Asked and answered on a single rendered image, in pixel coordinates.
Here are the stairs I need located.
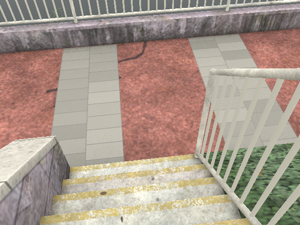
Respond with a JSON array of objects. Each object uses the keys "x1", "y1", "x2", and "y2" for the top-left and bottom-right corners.
[{"x1": 39, "y1": 154, "x2": 251, "y2": 225}]

